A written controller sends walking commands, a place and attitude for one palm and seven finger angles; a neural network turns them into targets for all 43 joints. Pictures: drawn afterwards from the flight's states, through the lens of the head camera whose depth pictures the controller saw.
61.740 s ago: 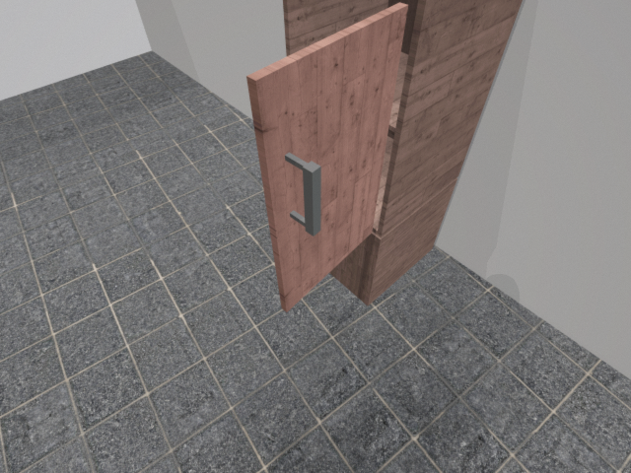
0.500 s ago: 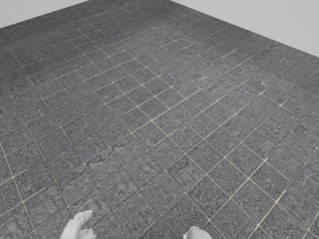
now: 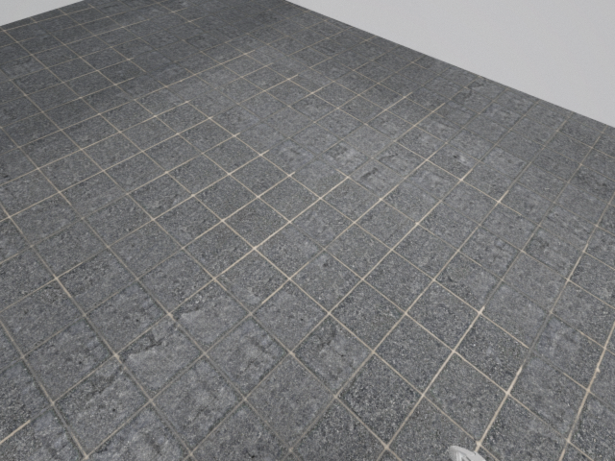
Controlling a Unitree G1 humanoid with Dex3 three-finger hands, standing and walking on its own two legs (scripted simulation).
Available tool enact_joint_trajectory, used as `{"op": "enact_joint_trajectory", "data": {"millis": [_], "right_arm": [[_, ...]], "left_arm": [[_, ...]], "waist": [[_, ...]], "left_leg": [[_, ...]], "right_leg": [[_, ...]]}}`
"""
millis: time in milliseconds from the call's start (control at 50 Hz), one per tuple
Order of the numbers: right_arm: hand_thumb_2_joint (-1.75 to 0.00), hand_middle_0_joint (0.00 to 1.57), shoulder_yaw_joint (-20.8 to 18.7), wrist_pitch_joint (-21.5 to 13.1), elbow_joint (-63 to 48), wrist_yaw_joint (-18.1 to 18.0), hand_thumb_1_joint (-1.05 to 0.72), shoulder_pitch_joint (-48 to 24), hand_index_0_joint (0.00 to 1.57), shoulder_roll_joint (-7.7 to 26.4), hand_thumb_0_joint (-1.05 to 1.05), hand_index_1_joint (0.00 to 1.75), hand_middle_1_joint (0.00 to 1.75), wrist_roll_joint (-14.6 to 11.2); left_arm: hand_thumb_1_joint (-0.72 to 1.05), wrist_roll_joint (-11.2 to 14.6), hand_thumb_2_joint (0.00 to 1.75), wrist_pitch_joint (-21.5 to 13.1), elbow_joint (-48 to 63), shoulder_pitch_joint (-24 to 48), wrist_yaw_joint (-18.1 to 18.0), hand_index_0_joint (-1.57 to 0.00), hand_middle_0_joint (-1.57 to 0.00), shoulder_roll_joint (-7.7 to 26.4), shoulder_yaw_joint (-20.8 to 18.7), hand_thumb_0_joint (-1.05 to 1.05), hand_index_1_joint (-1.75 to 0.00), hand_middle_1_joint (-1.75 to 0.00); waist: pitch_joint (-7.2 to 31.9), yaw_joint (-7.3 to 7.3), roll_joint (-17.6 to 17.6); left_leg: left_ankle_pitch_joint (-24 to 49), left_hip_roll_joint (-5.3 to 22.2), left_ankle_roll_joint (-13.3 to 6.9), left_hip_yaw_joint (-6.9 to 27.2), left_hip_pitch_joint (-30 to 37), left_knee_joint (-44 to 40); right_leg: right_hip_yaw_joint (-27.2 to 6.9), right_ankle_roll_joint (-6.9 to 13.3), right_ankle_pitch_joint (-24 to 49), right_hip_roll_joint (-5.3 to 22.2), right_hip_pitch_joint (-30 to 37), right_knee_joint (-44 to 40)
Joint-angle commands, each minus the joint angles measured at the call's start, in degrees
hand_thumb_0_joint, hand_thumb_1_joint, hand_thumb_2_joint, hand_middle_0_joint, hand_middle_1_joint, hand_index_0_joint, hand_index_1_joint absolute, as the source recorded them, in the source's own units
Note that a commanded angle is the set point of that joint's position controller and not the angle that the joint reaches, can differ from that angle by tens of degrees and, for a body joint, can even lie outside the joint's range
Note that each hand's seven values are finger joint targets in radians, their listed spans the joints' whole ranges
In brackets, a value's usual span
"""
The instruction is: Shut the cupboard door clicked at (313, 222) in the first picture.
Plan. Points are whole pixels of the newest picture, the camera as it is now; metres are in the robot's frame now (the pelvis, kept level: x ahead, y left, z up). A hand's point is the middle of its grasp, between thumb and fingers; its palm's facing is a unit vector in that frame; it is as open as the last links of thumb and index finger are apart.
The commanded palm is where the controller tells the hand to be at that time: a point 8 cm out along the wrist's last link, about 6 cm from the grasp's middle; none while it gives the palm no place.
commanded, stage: turn to face it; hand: left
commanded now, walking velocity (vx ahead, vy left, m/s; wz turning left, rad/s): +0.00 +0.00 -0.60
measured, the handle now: out of the picture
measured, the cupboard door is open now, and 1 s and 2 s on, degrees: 22 22 22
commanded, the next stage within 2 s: none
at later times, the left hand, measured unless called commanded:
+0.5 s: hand (223, 413) +0.20 +0.14 -0.15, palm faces -0.32 -0.91 -0.28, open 7.4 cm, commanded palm none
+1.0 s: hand (250, 381) +0.25 +0.11 -0.15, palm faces -0.57 -0.80 -0.21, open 7.4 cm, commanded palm none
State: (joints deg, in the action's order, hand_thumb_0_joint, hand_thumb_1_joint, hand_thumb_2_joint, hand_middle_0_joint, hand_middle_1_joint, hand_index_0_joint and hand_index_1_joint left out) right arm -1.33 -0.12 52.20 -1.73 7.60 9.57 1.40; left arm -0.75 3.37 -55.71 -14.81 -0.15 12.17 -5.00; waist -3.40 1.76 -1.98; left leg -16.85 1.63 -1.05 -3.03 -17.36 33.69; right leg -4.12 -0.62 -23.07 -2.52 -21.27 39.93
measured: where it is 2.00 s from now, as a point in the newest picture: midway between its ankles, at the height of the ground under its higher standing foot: outside the picture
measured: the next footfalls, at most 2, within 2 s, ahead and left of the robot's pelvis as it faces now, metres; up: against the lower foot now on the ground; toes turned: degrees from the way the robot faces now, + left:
right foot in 0.38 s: +0.02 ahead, -0.15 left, +0.00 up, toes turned -21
left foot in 0.72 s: +0.14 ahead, +0.09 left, +0.00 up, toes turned -22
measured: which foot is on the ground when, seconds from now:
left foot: down 0.00-0.38, up 0.40-0.70, down 0.72-1.00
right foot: up 0.00-0.36, down 0.38-0.72, up 0.74-1.00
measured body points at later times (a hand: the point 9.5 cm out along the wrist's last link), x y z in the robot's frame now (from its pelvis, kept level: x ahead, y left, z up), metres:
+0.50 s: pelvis +0.02 -0.02 -0.01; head +0.06 -0.05 +0.44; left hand +0.21 +0.19 -0.13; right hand -0.03 -0.30 -0.15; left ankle +0.01 +0.11 -0.67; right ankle -0.01 -0.14 -0.73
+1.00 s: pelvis +0.04 +0.00 +0.01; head +0.09 -0.02 +0.45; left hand +0.28 +0.15 -0.14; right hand -0.06 -0.23 -0.13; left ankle +0.11 +0.11 -0.73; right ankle -0.05 -0.10 -0.69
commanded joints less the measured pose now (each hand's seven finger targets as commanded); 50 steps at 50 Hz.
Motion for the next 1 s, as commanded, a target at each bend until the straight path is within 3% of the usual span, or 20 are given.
{"op": "enact_joint_trajectory", "data": {"millis": [0, 60, 240, 280, 320, 340, 360, 380, 420, 460, 520, 600, 660, 680, 700, 720, 780, 820, 880, 980], "right_arm": [[-0.9, 0.2, -2.7, -0.5, -3.8, -1.5, -0.9, 3.9, 0.2, 12.2, 0.0, 0.3, 0.3, 0.5], [-0.9, 0.2, -2.4, -0.6, -4.3, -1.4, -0.9, 2.9, 0.2, 11.2, 0.0, 0.3, 0.3, 0.2], [-0.9, 0.2, -4.1, 0.1, -2.4, -0.4, -0.9, 6.8, 0.2, 13.6, 0.0, 0.3, 0.3, 0.3], [-0.9, 0.2, -4.3, 0.3, -2.5, -0.3, -0.9, 6.3, 0.2, 14.4, 0.0, 0.3, 0.3, 0.4], [-0.9, 0.2, -4.6, 0.5, -2.9, 0.1, -0.9, 4.4, 0.2, 15.2, 0.0, 0.3, 0.3, 0.0], [-0.9, 0.2, -4.5, 0.5, -3.7, 0.6, -0.9, 4.2, 0.2, 13.9, 0.0, 0.3, 0.3, -0.6], [-0.9, 0.2, -3.3, 0.6, -6.3, 0.9, -0.9, 2.5, 0.2, 8.9, 0.0, 0.3, 0.3, -0.8], [-0.9, 0.2, -2.8, 1.5, -7.5, 0.3, -0.9, 1.2, 0.2, 10.0, 0.0, 0.3, 0.3, -0.9], [-0.9, 0.2, -2.8, 1.7, -7.6, -0.2, -0.9, -0.5, 0.2, 10.5, 0.0, 0.3, 0.3, -0.9], [-0.9, 0.2, -2.7, 1.6, -5.7, 0.4, -0.9, 2.2, 0.2, 10.5, 0.0, 0.3, 0.3, -0.6], [-0.9, 0.2, -2.5, 1.8, -5.1, 0.6, -0.9, 3.5, 0.2, 9.1, 0.0, 0.3, 0.3, -0.6], [-0.9, 0.2, -2.5, 1.3, -5.7, 0.5, -0.9, 5.0, 0.2, 8.6, 0.0, 0.3, 0.3, -0.9], [-0.9, 0.2, -2.5, 0.1, -4.0, -0.1, -0.9, 11.5, 0.2, 9.9, 0.0, 0.3, 0.3, -0.9], [-0.9, 0.2, -3.2, -0.6, -3.9, -0.4, -0.9, 12.5, 0.2, 14.6, 0.0, 0.3, 0.3, -0.2], [-0.9, 0.2, -4.0, -0.4, -5.0, -0.6, -0.9, 12.9, 0.2, 19.3, 0.0, 0.3, 0.3, 0.4], [-0.9, 0.2, -3.7, -0.5, -4.8, -0.8, -0.9, 12.0, 0.2, 18.5, 0.0, 0.3, 0.3, 0.6], [-0.9, 0.2, -2.7, -0.6, -6.5, -0.9, -0.9, 5.5, 0.2, 14.4, 0.0, 0.3, 0.3, 0.7], [-0.9, 0.2, -2.8, -0.5, -5.7, -1.0, -0.9, 6.6, 0.2, 13.6, 0.0, 0.3, 0.3, 0.5], [-0.9, 0.2, -3.3, -0.2, -4.2, -0.8, -0.9, 9.4, 0.2, 14.0, 0.0, 0.3, 0.3, 0.5], [-0.9, 0.2, -4.3, 0.5, -3.7, -0.1, -0.9, 7.8, 0.2, 15.3, 0.0, 0.3, 0.3, 0.4]], "left_arm": [[0.9, -0.6, 0.9, -0.8, 6.4, 2.9, 1.2, -0.2, -0.2, 5.8, -2.0, 0.0, -0.3, -0.3], [0.9, -0.3, 0.9, -0.2, 6.3, 2.4, 1.9, -0.2, -0.2, 4.8, -1.5, 0.0, -0.3, -0.3], [0.9, -0.6, 0.9, -0.3, 9.6, 8.4, 2.4, -0.2, -0.2, 4.3, -0.6, 0.0, -0.3, -0.3], [0.9, -0.6, 0.9, -0.6, 9.9, 8.4, 2.4, -0.2, -0.2, 4.5, -0.5, 0.0, -0.3, -0.3], [0.9, -0.6, 0.9, -1.2, 8.6, 3.5, 2.2, -0.2, -0.2, 6.0, -0.9, 0.0, -0.3, -0.3], [0.9, -0.9, 0.9, -1.9, 7.4, -1.4, 1.8, -0.2, -0.2, 9.4, -1.3, 0.0, -0.3, -0.3], [0.9, -1.3, 0.9, -2.6, 6.6, -4.8, 1.0, -0.2, -0.2, 15.7, -2.5, 0.0, -0.3, -0.3], [0.9, -0.2, 0.9, -2.5, 6.0, -6.3, 0.3, -0.2, -0.2, 17.4, -2.3, 0.0, -0.3, -0.3], [0.9, -0.5, 0.9, -2.1, 7.9, -0.2, -0.7, -0.2, -0.2, 15.4, -2.3, 0.0, -0.3, -0.3], [0.9, -0.7, 0.9, -1.9, 10.2, 6.2, -0.8, -0.2, -0.2, 12.5, -1.4, 0.0, -0.3, -0.3], [0.9, -0.9, 0.9, -2.0, 10.1, 6.2, -0.3, -0.2, -0.2, 12.8, -1.4, 0.0, -0.3, -0.3], [0.9, -1.1, 0.9, -1.5, 10.0, 6.6, 0.1, -0.2, -0.2, 13.5, -2.0, 0.0, -0.3, -0.3], [0.9, -0.3, 0.9, -0.8, 10.4, 8.7, 0.3, -0.2, -0.2, 11.5, -1.8, 0.0, -0.3, -0.3], [0.9, 0.3, 0.9, -0.3, 11.4, 7.4, 0.6, -0.2, -0.2, 7.8, -1.1, 0.0, -0.3, -0.3], [0.9, 0.3, 0.9, -0.4, 12.5, 6.8, 1.1, -0.2, -0.2, 6.0, -0.5, 0.0, -0.3, -0.3], [0.9, -0.5, 0.9, -0.2, 12.3, 8.5, 1.3, -0.2, -0.2, 7.7, -0.8, 0.0, -0.3, -0.3], [0.9, -0.4, 0.9, -0.3, 10.3, 7.4, 2.4, -0.2, -0.2, 7.0, -1.4, 0.0, -0.3, -0.3], [0.9, -0.1, 0.9, 0.0, 10.2, 7.9, 2.6, -0.2, -0.2, 5.6, -1.0, 0.0, -0.3, -0.3], [0.9, -0.2, 0.9, 0.0, 10.8, 10.0, 2.8, -0.2, -0.2, 4.5, -0.6, 0.0, -0.3, -0.3], [0.9, -0.3, 0.9, -0.5, 10.5, 8.6, 2.7, -0.2, -0.2, 4.7, -0.4, 0.0, -0.3, -0.3]], "waist": [[1.7, -1.6, 10.1], [3.7, -1.25, 10.7], [4.0, -3.83, 14.6], [4.1, -3.55, 14.4], [5.9, -0.33, 11.6], [8.5, 2.03, 5.0], [8.2, 3.72, -13.4], [7.8, 3.91, -11.4], [5.5, 2.13, -15.1], [6.2, -1.38, -7.6], [5.8, -1.57, -5.6], [5.1, -1.77, -8.3], [7.1, -4.9, -4.3], [7.5, -4.8, 9.3], [6.4, -4.73, 21.6], [5.4, -5.28, 16.6], [3.2, -1.71, 11.3], [4.7, -2.44, 12.6], [5.3, -4.08, 12.9], [5.2, -3.47, 14.9]], "left_leg": [[24.9, 20.6, -8.5, 13.8, 8.0, -16.4], [31.7, 17.1, -7.1, 4.5, 11.7, -14.0], [32.5, 19.0, -6.2, -2.1, 14.6, -9.9], [31.6, 19.3, -5.0, -2.9, 13.2, -7.8], [27.6, 17.8, -1.8, -6.0, 9.7, -0.5], [22.2, 15.0, 1.0, -8.4, 3.9, 9.3], [-13.4, 5.6, 4.6, -10.5, -13.7, 23.0], [-21.3, 3.7, 5.0, -1.9, -16.8, 31.6], [-16.5, 4.7, 5.1, 4.1, -21.6, 37.3], [-9.5, 5.4, 5.7, 3.1, -15.7, 33.4], [-7.7, 3.1, 6.0, 1.1, -10.7, 24.4], [-7.6, 1.3, 5.5, 0.2, -5.8, 11.7], [3.6, 1.2, 4.8, 0.6, 8.1, -7.8], [3.4, 12.0, 1.3, 12.5, 13.0, -16.1], [6.9, 24.9, -5.3, 24.3, 11.9, -19.7], [9.0, 26.6, -7.7, 24.6, 7.7, -19.6], [21.2, 19.7, -6.5, 10.1, 7.3, -15.4], [27.9, 18.0, -6.1, 4.1, 11.1, -13.0], [29.8, 18.5, -6.1, 0.8, 12.8, -11.7], [25.0, 19.8, -4.6, -1.9, 10.3, -8.0]], "right_leg": [[1.7, -1.9, -5.5, 3.5, -11.5, 26.1], [4.0, -3.0, -1.7, 4.6, -11.1, 25.5], [9.4, -1.7, -0.5, 4.2, -4.2, 6.5], [10.2, -0.7, 0.5, 3.4, -0.6, 1.3], [11.1, 0.5, 10.4, 2.8, 8.6, -9.6], [6.1, 2.4, 20.0, 6.7, 18.0, -15.5], [-14.1, 8.6, 40.7, 21.5, 27.1, -18.7], [-17.6, 13.9, 48.6, 26.6, 22.3, -18.4], [-18.5, 14.6, 34.2, 23.3, 18.5, -20.5], [-9.9, 11.9, 30.0, 18.1, 13.7, -18.7], [-9.1, 11.0, 27.7, 15.7, 9.8, -18.8], [-12.2, 10.8, 23.6, 14.8, 7.2, -17.8], [-11.1, 5.8, 18.6, 10.6, 0.2, -11.0], [-4.9, 2.1, 6.0, 3.0, -7.4, -1.7], [3.2, -0.7, -12.3, -0.9, -12.4, 12.7], [0.3, -0.8, -11.7, 1.7, -11.8, 22.2], [2.8, -2.3, -4.7, 4.3, -11.9, 28.2], [5.0, -2.7, -4.0, 4.5, -10.4, 23.5], [7.4, -2.4, -3.9, 4.3, -6.9, 15.0], [10.4, -0.7, -0.3, 2.7, 1.8, 0.1]]}}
